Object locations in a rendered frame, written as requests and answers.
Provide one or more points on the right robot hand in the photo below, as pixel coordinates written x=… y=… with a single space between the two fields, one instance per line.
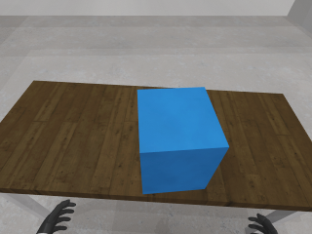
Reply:
x=266 y=228

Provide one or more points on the table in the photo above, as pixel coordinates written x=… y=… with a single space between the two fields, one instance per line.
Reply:
x=81 y=140

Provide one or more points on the left robot hand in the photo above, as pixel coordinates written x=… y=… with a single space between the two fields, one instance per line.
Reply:
x=48 y=226

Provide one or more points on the carton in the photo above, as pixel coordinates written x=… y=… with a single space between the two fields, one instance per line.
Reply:
x=181 y=142

